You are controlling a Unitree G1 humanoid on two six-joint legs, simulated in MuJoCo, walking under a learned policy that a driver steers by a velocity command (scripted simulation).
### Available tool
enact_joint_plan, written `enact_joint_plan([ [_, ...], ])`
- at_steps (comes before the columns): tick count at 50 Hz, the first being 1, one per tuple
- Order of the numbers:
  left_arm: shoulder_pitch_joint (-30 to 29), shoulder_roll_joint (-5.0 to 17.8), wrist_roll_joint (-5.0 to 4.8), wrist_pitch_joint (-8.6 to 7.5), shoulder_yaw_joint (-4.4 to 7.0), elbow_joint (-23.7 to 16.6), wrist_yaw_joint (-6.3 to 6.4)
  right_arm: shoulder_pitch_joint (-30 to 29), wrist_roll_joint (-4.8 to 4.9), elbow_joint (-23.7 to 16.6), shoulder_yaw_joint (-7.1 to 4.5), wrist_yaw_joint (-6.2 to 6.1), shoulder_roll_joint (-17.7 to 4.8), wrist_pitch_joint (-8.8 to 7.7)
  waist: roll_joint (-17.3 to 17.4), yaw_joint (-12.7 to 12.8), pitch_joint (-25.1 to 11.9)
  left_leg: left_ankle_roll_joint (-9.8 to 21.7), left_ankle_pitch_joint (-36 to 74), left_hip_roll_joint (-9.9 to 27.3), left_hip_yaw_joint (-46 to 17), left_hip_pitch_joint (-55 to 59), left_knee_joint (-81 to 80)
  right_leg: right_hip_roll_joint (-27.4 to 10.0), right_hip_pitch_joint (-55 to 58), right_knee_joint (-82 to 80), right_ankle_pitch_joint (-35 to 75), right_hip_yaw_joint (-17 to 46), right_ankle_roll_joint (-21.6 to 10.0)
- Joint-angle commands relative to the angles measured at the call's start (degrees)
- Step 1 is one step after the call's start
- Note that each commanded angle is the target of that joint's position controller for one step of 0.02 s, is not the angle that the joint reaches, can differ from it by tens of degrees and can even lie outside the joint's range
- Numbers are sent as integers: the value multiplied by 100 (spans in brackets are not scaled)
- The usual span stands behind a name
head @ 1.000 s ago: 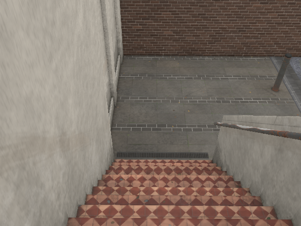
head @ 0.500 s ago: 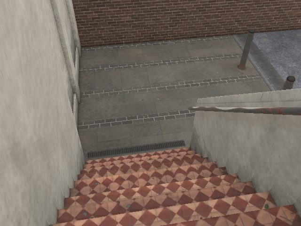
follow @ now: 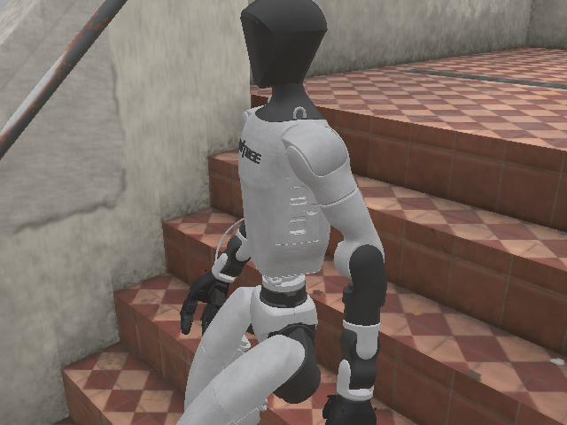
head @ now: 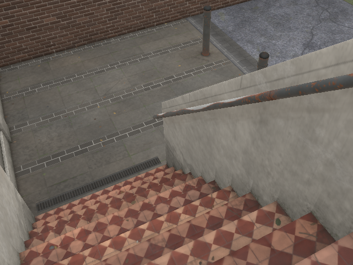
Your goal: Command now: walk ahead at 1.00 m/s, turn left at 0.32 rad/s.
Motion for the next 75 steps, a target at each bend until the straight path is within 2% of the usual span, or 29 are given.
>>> enact_joint_plan([
  [1,-744,499,-184,-384,20,-643,105,-50,101,-384,-164,136,-495,6,-258,-465,146,-79,3216,-23,-99,552,-1639,-1491,-1266,-1370,1287,1642,-253],
  [8,-1042,1121,117,-135,239,-906,185,371,241,-355,-260,277,-689,197,-1207,-559,413,589,1864,400,1429,2344,-3725,-1869,-287,169,2693,664,-424],
  [10,-933,1020,244,37,296,-794,296,2269,227,348,-464,324,-1024,180,-188,-1160,-369,897,1040,-103,1956,4540,-4118,-1611,-190,3571,5362,-441,-306],
  [12,-2072,-146,233,333,86,-1175,505,2058,460,485,-367,537,-982,44,1904,-1441,1223,1275,3713,541,576,4279,-5058,122,-2763,8553,-974,-779,-407],
  [13,-1830,-429,245,268,-77,-2045,474,1958,509,432,-155,448,-1063,-82,2007,-304,947,1162,7587,583,-433,4971,-3319,55,-4504,7463,-1248,-216,-250],
  [17,-1606,-53,388,23,-95,-1954,239,1975,158,497,-258,199,-1426,-200,379,154,-208,1914,728,1590,-3015,4374,-4121,-533,-5467,4093,1264,1205,346],
  [19,-2670,70,309,193,-134,-2204,269,1099,242,50,15,129,-616,-312,-330,189,204,1665,-197,748,-2837,1532,-4892,-195,-3036,1549,3490,833,859],
  [23,-2348,529,209,191,100,-1724,125,1498,371,68,-129,62,-960,-300,286,38,-254,1599,-36,172,-2355,3005,-3073,-171,-2532,286,5609,1129,465],
  [28,-2759,-181,-32,35,11,-2147,25,1138,273,-116,-27,154,-514,-203,821,-648,222,1402,-1491,-464,-1955,1814,-2521,269,436,-2396,6533,880,509],
  [31,-953,331,-92,8,236,-1688,138,614,63,-142,-109,91,-737,-75,1191,108,125,1429,-417,-447,-2273,2199,-806,-303,1311,-3170,6091,1587,164],
  [33,766,655,-137,8,397,-1280,172,433,210,-171,-184,262,-816,-75,-89,1036,-26,1120,-210,-1089,-1039,1258,2398,-528,3331,-4600,6265,1279,170],
  [35,163,481,14,25,192,-1377,-118,1182,343,-590,49,166,166,-92,-1810,-186,-117,951,-4494,-1023,-16,-2140,4254,-1966,5090,-1225,10074,2146,-80],
  [38,981,406,-210,-100,210,-938,-138,-233,-96,-497,-22,151,-238,-106,-342,482,238,1072,-3737,-449,212,-2595,3881,-1349,2990,-1902,6793,2240,-234],
  [39,1242,563,-70,-289,143,-723,-92,-154,-126,-806,29,129,-20,-169,-1060,108,289,935,-1905,-126,-640,-2858,2446,-1817,2488,-1526,6288,2880,-327],
  [42,568,604,74,-194,32,-729,32,-359,-58,-378,-21,163,-209,-120,-304,-165,496,246,997,-209,-312,-439,-48,-1641,-656,-2307,3262,3019,-400],
  [45,-330,308,-253,-227,-117,-946,234,-949,77,-471,-38,386,-282,-307,-165,-406,663,358,4006,-342,3,728,-2097,-719,-1432,-1368,1459,1776,-99],
  [48,-121,872,-175,-186,40,-905,174,-1384,206,-599,50,522,-290,-282,-426,138,710,341,3932,-216,908,2517,-3689,-669,-1290,-1290,1110,1393,-494],
  [50,-194,905,61,-219,69,-641,143,-486,257,-288,-80,333,-573,-171,-1389,-63,345,478,3642,182,1093,2948,-3557,-832,-355,-37,2251,1397,-644],
  [53,173,854,258,92,207,-243,320,1849,135,559,-450,225,-1101,-122,-538,-811,146,798,1717,378,921,5191,-5668,-436,-414,4156,5165,791,-486],
  [54,-174,886,176,199,309,-471,376,1911,147,502,-419,294,-986,-139,848,-1174,758,1070,1807,812,458,5233,-6971,508,-1323,5975,1005,503,-433],
  [55,526,157,-1,141,145,-841,353,1929,68,607,-221,414,-944,-248,1485,-123,340,927,6008,1538,-3,6776,-3539,654,-3562,5774,-1344,1102,-370],
  [56,647,303,115,105,96,-794,300,2066,258,655,-207,405,-923,-290,795,-134,-120,1092,5496,1773,-451,7184,-3522,335,-4274,4718,-1022,1202,-321],
  [60,-440,304,231,185,196,-1015,297,1258,220,617,-8,282,-523,-473,401,292,266,1714,1214,2221,-1667,2694,-4123,-329,-2793,1132,2392,1638,358],
  [65,-679,63,38,295,57,-1014,49,209,422,349,8,141,-448,-657,290,847,98,777,-2648,496,100,-537,-3036,91,1061,-766,7134,391,405],
  [69,-192,493,89,314,153,-933,28,431,248,379,-215,-13,-1256,-429,1264,701,106,995,-869,1127,-392,1084,-1436,-165,1537,-1370,6019,294,-115],
  [71,945,1014,-51,354,388,-657,98,624,99,369,-179,-48,-900,-200,594,918,71,1049,1954,679,237,1705,1044,-236,2400,-3121,4767,-111,-297],
  [73,1466,888,20,285,223,-479,-128,49,197,38,-47,-121,92,-128,-1482,1105,656,933,-4696,-1266,435,-1572,5900,-1299,3368,-1835,8774,1108,-448],
  [74,1211,953,29,270,136,-446,-217,668,316,-323,61,-137,294,-182,-1655,143,294,1039,-4359,-942,398,-2640,5289,-1640,3750,-1284,9562,1552,-222],
  [75,1551,977,28,189,203,-394,-219,942,303,-12,5,-145,-171,-202,-830,322,-57,1131,-3583,-549,82,-2815,4331,-1740,3575,-1709,6743,1805,-334],
])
